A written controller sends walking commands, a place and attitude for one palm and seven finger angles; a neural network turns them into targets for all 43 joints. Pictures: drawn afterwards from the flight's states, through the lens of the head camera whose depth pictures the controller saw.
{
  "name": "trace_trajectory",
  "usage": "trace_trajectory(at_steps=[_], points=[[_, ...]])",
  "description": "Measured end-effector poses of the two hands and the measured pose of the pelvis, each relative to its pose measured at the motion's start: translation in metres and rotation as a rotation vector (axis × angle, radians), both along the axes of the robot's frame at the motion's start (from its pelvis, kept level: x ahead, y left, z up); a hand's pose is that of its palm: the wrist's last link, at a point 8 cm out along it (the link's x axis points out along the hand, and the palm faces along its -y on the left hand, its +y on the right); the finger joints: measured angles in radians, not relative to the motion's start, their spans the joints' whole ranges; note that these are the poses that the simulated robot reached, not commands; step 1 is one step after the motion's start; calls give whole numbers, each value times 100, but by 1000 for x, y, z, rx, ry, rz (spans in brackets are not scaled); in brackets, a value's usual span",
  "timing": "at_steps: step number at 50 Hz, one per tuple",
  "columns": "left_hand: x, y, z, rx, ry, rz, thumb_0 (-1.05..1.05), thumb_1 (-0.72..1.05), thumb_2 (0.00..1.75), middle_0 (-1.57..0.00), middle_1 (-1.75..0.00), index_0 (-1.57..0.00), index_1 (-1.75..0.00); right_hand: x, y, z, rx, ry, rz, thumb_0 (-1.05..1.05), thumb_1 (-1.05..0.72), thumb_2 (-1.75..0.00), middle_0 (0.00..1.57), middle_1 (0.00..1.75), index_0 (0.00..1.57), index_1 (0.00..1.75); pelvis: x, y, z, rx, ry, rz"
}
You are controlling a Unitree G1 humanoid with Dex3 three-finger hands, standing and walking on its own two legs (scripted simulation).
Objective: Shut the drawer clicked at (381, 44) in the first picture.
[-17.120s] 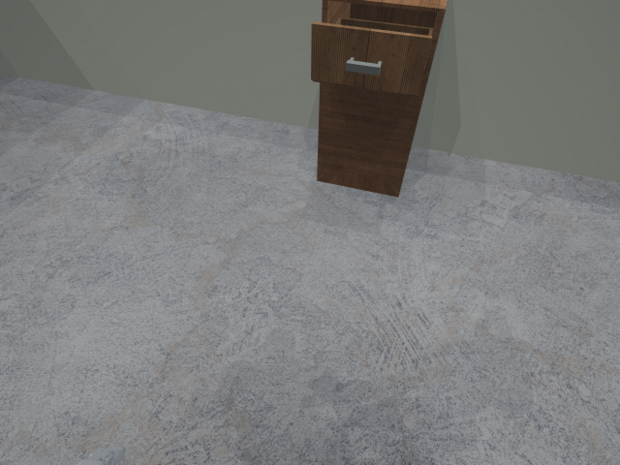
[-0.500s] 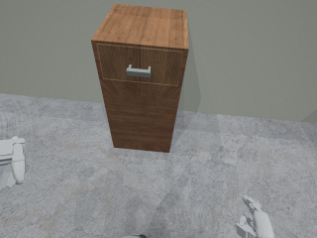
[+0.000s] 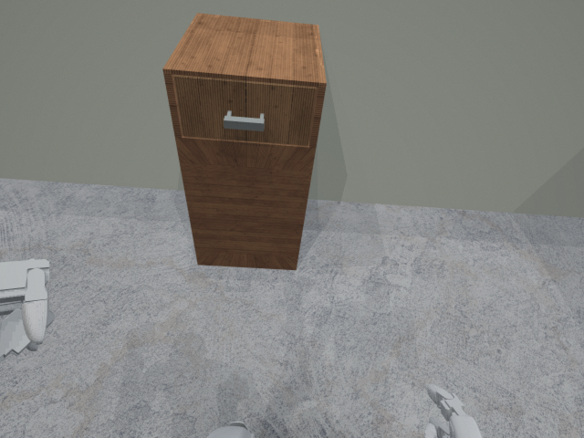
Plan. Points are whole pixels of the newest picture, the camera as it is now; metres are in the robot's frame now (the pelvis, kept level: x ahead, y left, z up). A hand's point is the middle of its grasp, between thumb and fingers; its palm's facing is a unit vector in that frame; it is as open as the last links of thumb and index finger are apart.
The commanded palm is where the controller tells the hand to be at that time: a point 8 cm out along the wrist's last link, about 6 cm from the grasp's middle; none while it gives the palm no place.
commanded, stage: stop stepping back and stand still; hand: left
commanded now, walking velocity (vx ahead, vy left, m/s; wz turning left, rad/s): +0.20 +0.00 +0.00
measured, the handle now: (245, 119) +0.90 +0.14 -0.04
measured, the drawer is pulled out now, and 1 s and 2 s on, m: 0.00 0.00 0.00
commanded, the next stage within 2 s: let the arm hang, fingers relaxed in 1.28 s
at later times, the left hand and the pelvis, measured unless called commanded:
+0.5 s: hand (12, 345) +0.16 +0.25 +0.18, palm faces +0.38 -0.80 -0.47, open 3.2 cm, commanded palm +0.11 +0.29 +0.18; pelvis -0.03 +0.01 +0.00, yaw -1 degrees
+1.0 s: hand (45, 310) +0.20 +0.26 +0.15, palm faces +0.34 -0.81 -0.47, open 3.2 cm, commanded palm +0.14 +0.30 +0.18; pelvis +0.01 +0.02 +0.01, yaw +0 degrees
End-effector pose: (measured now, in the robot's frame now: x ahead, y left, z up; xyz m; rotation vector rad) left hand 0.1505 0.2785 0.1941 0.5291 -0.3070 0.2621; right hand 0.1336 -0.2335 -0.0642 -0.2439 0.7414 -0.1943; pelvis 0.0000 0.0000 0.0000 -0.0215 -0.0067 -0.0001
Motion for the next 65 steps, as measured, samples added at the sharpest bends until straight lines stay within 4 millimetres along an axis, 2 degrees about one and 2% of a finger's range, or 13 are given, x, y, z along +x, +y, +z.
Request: trace_trajectory(at_steps=[4,9,13,16,19,22,24,27,31,39,46,55,65], points=[[-17,13,4,-28,-50,32,1,89,90,-140,-160,-141,-160,-22,-2,1,-35,52,-28,2,-90,-90,20,30,20,30,-3,12,5,16,21,-51],[-1,33,-17,-98,-94,72,1,89,90,-141,-160,-141,-160,-33,3,-9,-68,7,-62,2,-91,-90,20,30,20,30,-19,29,-9,6,-2,-39],[5,19,-14,-78,-37,4,1,89,90,-140,-160,-141,-160,-44,21,-3,15,-20,-64,2,-91,-90,20,30,20,30,-30,23,-1,14,-17,-40],[-7,1,-1,-13,-8,-70,1,89,90,-140,-160,-141,-160,-51,30,-1,64,-21,-50,2,-91,-90,20,30,20,30,-31,17,4,-1,-9,-51],[-21,-9,6,78,2,-79,1,89,90,-140,-160,-141,-160,-52,28,-13,83,3,-35,1,-90,-90,20,30,20,30,-31,10,-3,7,10,-46],[-27,-3,5,76,-4,-22,1,88,90,-140,-160,-141,-160,-51,19,-28,67,65,-18,1,-90,-90,20,30,20,30,-34,11,-6,2,-4,-36],[-29,8,2,43,-9,39,1,88,90,-140,-160,-141,-160,-51,13,-31,53,94,-23,1,-90,-90,20,30,20,30,-31,12,-5,5,-8,-26],[-28,19,-8,-19,-14,104,1,88,90,-140,-160,-141,-160,-45,5,-29,11,87,-30,2,-90,-90,20,30,20,30,-24,16,-6,0,-11,-10],[-21,22,-18,-58,-9,113,1,89,90,-140,-160,-141,-160,-30,3,-21,-22,49,-29,2,-91,-90,20,30,20,30,-20,18,-6,14,-23,-6],[-5,5,-5,3,29,68,1,89,90,-140,-160,-141,-160,11,16,-8,45,-32,30,2,-91,-90,20,30,20,30,-8,9,2,11,8,1],[9,12,-16,-28,110,93,1,89,90,-140,-160,-141,-160,33,19,-8,50,-17,26,1,-91,-90,20,30,20,30,7,13,5,13,16,-2],[21,15,-16,-32,121,81,1,89,90,-140,-160,-141,-160,45,22,-3,39,-20,23,1,-91,-90,20,30,20,30,14,18,7,14,22,-4],[20,23,-15,-27,130,82,1,89,90,-140,-160,-141,-160,39,26,-3,35,-2,10,1,-91,-90,20,30,20,30,14,24,9,10,28,-3]])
